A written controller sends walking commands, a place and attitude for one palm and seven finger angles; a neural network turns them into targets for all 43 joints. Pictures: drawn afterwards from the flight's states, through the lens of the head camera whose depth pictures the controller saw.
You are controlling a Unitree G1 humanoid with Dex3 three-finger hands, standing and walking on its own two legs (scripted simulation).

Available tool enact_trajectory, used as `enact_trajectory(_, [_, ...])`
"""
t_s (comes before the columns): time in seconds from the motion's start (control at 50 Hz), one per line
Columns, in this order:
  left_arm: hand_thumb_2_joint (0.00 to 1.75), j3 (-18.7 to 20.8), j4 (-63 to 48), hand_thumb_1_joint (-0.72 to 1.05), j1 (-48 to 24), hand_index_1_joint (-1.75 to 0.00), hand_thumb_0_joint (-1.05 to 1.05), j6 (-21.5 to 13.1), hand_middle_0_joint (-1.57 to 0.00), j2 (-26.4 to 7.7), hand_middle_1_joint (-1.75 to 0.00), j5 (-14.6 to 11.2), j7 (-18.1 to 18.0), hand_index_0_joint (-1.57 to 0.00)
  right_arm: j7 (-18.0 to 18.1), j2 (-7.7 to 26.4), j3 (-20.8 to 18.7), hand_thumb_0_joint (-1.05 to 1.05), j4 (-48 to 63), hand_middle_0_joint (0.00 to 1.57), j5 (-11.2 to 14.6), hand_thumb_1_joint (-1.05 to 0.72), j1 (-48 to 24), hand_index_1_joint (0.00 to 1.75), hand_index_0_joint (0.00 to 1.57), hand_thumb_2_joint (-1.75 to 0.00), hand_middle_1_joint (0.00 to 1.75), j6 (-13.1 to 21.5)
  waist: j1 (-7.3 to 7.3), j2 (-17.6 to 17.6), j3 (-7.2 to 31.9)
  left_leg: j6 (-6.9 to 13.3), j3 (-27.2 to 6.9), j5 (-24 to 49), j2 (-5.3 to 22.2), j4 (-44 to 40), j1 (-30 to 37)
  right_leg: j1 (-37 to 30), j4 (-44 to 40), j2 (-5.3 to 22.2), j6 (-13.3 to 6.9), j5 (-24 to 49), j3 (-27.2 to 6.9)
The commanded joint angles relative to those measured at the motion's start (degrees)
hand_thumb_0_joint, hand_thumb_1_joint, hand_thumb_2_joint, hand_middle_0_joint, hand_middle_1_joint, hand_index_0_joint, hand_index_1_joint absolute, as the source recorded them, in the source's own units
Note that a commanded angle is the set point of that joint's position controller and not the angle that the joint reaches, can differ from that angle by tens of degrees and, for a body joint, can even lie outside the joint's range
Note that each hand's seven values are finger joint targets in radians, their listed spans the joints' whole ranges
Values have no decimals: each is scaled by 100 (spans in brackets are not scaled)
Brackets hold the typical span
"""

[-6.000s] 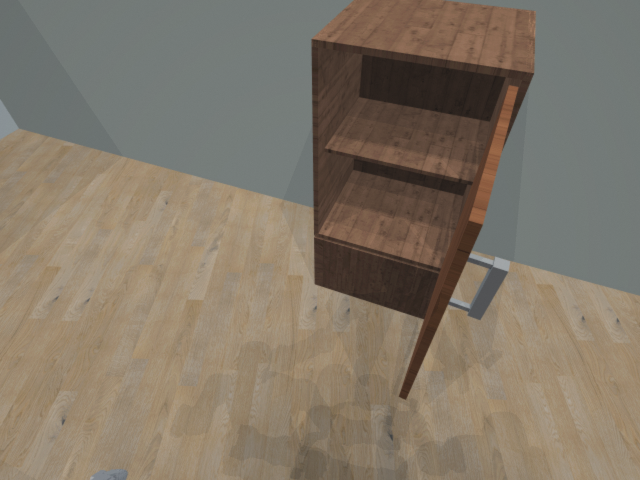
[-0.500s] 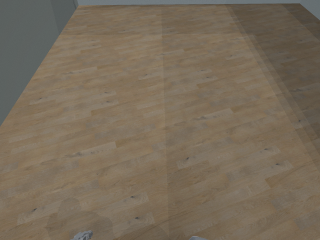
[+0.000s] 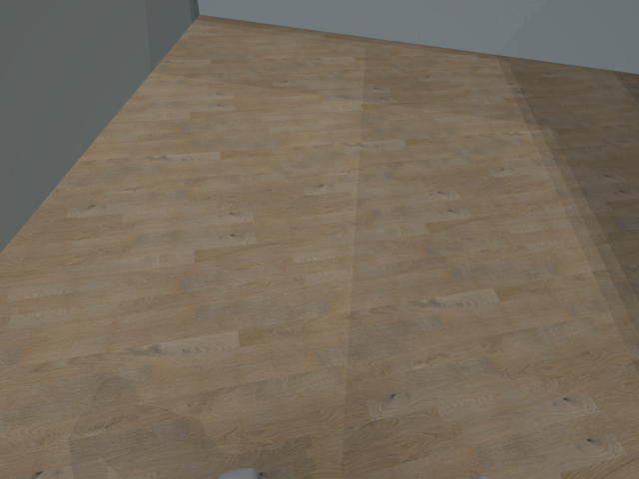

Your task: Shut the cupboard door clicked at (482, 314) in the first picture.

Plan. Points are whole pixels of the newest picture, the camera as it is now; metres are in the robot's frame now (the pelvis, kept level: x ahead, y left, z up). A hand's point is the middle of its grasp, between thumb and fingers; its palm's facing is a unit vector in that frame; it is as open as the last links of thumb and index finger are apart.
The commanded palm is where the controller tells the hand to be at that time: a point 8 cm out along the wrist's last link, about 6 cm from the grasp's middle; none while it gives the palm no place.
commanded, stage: walk around to get in front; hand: left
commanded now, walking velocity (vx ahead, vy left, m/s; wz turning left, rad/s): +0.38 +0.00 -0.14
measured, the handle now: out of the picture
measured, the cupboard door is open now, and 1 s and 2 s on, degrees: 86 86 86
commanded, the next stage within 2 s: walk to a spot facing it in 0.60 s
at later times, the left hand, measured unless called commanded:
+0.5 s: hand (269, 351) +0.33 +0.10 -0.15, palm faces -0.07 -0.98 -0.19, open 7.4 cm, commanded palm none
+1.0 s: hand (246, 345) +0.36 +0.15 -0.19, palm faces +0.22 -0.96 -0.17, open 7.4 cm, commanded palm none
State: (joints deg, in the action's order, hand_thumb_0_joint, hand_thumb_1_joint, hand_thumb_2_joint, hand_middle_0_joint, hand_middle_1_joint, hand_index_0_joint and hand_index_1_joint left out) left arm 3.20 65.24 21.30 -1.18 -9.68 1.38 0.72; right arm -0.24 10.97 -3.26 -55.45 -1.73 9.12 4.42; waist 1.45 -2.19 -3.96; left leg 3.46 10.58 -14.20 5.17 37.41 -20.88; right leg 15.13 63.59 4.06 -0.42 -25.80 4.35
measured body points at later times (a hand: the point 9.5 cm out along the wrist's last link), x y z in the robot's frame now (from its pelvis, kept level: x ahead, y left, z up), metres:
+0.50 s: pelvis +0.21 -0.06 +0.00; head +0.24 -0.08 +0.45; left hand +0.34 +0.15 -0.14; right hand +0.10 -0.25 -0.16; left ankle +0.09 +0.08 -0.67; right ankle +0.27 -0.16 -0.72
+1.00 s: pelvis +0.40 -0.03 +0.00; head +0.43 +0.00 +0.44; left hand +0.34 +0.20 -0.17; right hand +0.55 -0.26 -0.13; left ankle +0.48 +0.06 -0.72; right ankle +0.32 -0.17 -0.64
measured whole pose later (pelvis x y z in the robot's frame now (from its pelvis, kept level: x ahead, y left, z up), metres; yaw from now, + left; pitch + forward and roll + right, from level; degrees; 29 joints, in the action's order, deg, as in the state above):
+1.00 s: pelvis +0.40 -0.03 +0.00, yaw +8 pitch -2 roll -2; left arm 3.5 60.5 17.5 0.3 -10.3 0.8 -0.7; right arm -0.3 11.4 -2.6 -53.5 -0.9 6.4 1.5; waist 1.8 -1.4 -6.3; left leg 4.9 6.7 -12.5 1.3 38.1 -24.4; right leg 20.4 69.6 5.7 3.7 -29.3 5.7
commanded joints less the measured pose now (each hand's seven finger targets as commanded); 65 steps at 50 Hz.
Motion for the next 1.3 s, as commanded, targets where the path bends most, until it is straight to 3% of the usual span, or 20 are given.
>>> enact_trajectory(0.0, [90,97,-535,90,-320,-30,0,-160,-20,-209,-30,35,49,-20,138,534,-78,0,-185,20,15,-90,990,30,20,-90,30,53,-257,817,78,196,-1727,-205,1503,-2667,1013,1803,906,431,4,1000,-388])
enact_trajectory(0.12, [90,152,-643,90,-372,-30,0,54,-20,-79,-30,54,39,-20,152,360,-96,0,-408,20,70,-90,1211,30,20,-90,30,99,-73,583,-80,391,-924,206,1318,-3038,1148,2164,47,505,205,1680,-275])
enact_trajectory(0.28, [90,117,-1094,90,-1645,-30,0,-16,-20,-54,-30,23,84,-20,119,329,-97,0,-773,20,15,-90,1849,30,20,-90,30,35,-427,808,-433,457,-491,650,1380,-2848,1586,1842,-2231,342,130,1657,151])
enact_trajectory(0.34, [90,152,-1070,90,-1495,-30,0,-95,-20,-105,-30,34,86,-20,125,401,-118,0,-808,20,-20,-90,1768,30,20,-90,30,-8,-296,865,-265,349,-364,1005,1400,-2306,1648,1094,-2809,121,-4,1471,304])
enact_trajectory(0.38, [90,217,-696,90,-318,-30,0,-186,-20,-372,-30,61,53,-20,105,398,-117,0,-817,20,19,-90,1678,30,20,-90,30,-39,260,336,337,85,44,1822,973,-740,1365,-571,-3444,-242,-138,1569,553])
enact_trajectory(0.4, [90,332,-409,90,532,-30,0,-270,-20,-790,-30,96,2,-20,53,232,-90,0,-776,20,79,-90,1718,30,20,-90,30,-23,603,-354,914,-137,280,1229,615,800,309,-2036,-3695,529,-428,1170,-349])
enact_trajectory(0.42, [90,481,-255,90,1258,-30,0,-304,-20,-1511,-30,53,-71,-20,25,-137,7,0,-532,20,136,-90,1736,30,20,-90,30,2,704,-1681,1391,-380,174,-1728,-222,2718,-1331,-3128,-4417,2084,-1019,1338,-2836])
enact_trajectory(0.44, [90,486,-265,90,1138,-30,0,-282,-20,-1583,-30,-47,-103,-20,35,94,-32,0,-400,20,147,-90,1380,30,20,-90,30,-37,684,-1201,1432,-280,-649,-1784,-73,3667,-1667,-2784,-4901,2362,-1197,843,-3278])
enact_trajectory(0.5, [90,217,-581,90,-174,-30,0,-309,-20,-610,-30,-12,-159,-20,32,-27,-81,0,-379,20,51,-90,830,30,20,-90,30,-83,151,-203,186,-282,-1007,-366,516,3649,-1634,-766,-5173,1813,-817,743,-1657])
enact_trajectory(0.56, [90,130,-570,90,-206,-30,0,-399,-20,-218,-30,49,-176,-20,5,-229,-70,0,-505,20,1,-90,1196,30,20,-90,30,-263,-168,-402,60,-410,-845,-51,479,2979,-1267,-202,-5300,1456,-670,1607,-591])
enact_trajectory(0.6, [90,117,-576,90,-264,-30,0,-441,-20,-315,-30,52,-189,-20,-37,-254,-79,0,-419,20,9,-90,1143,30,20,-90,30,-311,-273,-311,66,-457,-812,112,474,2498,-1339,-258,-5342,1422,-715,1905,-253])
enact_trajectory(0.78, [90,72,-459,90,-31,-30,0,-346,-20,-746,-30,21,-213,-20,-181,42,14,0,214,20,48,-90,-123,30,20,-90,30,-292,-64,-446,-194,-314,-247,370,70,241,-783,-1193,-4499,1475,-425,4399,671])
enact_trajectory(0.84, [90,193,-672,90,-236,-30,0,-266,-20,-1042,-30,-30,-232,-20,-115,529,-123,0,36,20,2,-90,1037,30,20,-90,30,-299,-681,-129,633,-167,-212,1164,-314,-608,955,-1034,-2271,1350,-98,4875,1056])
enact_trajectory(0.86, [90,221,-815,90,-81,-30,0,-223,-20,-916,-30,-113,-192,-20,-43,1132,-250,0,5,20,-48,-90,1572,30,20,-90,30,-274,-818,1092,1330,221,-1375,3151,572,-815,2251,-26,-720,706,265,2904,1182])
enact_trajectory(0.88, [90,139,-1057,90,-42,-30,0,-186,-20,-661,-30,-186,-159,-20,-2,1707,-330,0,9,20,24,-90,1757,30,20,-90,30,-283,-773,2296,1570,1029,-3172,5480,1984,-1062,2817,1251,986,-20,476,-1221,738])
enact_trajectory(0.9, [90,148,-1174,90,-285,-30,0,-119,-20,-727,-30,-134,-217,-20,41,1645,-287,0,21,20,121,-90,1583,30,20,-90,30,-305,-717,1316,1678,1209,-3194,4510,2091,-1285,2515,1464,1434,49,385,-1108,-45])
enact_trajectory(0.96, [90,206,-1124,90,-482,-30,0,-7,-20,-561,-30,-54,-182,-20,111,1044,-164,0,403,20,76,-90,322,30,20,-90,30,-293,-270,1006,694,721,-2562,2039,1305,-1800,822,1596,1088,385,441,11,-392])
enact_trajectory(1.02, [90,232,-1068,90,-130,-30,0,169,-20,-501,-30,-34,-165,-20,79,970,-163,0,544,20,60,-90,-68,30,20,-90,30,-308,-31,808,756,527,-2126,1080,859,-2116,164,1053,485,287,478,435,-313])
enact_trajectory(1.14, [90,269,-1523,90,-677,-30,0,246,-20,-586,-30,-14,-201,-20,44,1059,-302,0,567,20,38,-90,169,30,20,-90,30,-436,-204,759,704,638,-2758,126,745,-2234,412,1327,-438,113,542,441,-354])
enact_trajectory(1.28, [90,222,-1924,90,-1033,-30,0,199,-20,-618,-30,-70,-230,-20,45,1185,-413,0,647,20,11,-90,325,30,20,-90,30,-550,-289,1060,815,697,-3434,1167,596,-1777,576,627,-2044,-286,436,38,-402])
